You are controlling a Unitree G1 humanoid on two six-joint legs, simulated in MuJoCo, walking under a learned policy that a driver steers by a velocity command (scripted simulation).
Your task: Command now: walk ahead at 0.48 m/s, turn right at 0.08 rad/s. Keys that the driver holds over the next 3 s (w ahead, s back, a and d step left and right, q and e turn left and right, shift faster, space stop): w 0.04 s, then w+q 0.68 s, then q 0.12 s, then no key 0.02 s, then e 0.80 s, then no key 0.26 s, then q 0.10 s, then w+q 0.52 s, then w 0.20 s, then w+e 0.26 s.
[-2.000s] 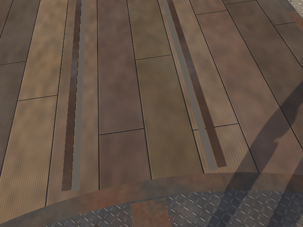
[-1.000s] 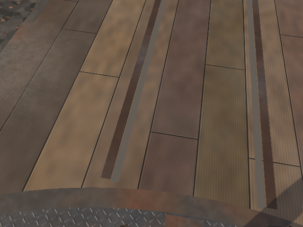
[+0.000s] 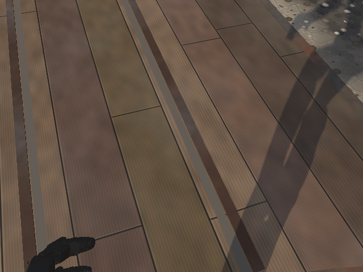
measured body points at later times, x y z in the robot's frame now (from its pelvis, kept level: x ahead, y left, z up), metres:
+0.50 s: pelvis +0.27 -0.02 +0.00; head +0.29 -0.02 +0.45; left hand +0.25 +0.26 -0.12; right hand +0.50 -0.23 -0.09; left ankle +0.43 +0.16 -0.69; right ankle +0.18 -0.13 -0.74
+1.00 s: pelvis +0.52 +0.07 +0.00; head +0.55 +0.10 +0.45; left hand +0.59 +0.39 -0.09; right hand +0.73 -0.14 -0.10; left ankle +0.45 +0.13 -0.74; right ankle +0.73 +0.01 -0.70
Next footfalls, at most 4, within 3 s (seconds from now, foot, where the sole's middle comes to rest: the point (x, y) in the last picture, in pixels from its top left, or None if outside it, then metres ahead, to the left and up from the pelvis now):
0.08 right None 0.22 -0.13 -0.77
0.64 left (126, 268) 0.49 0.15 -0.77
1.06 right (148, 196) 0.76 0.05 -0.77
1.44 left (97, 231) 0.63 0.25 -0.77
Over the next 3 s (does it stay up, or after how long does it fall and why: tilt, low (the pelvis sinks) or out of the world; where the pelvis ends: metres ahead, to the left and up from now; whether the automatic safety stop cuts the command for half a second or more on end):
stays up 0.97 0.23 0.00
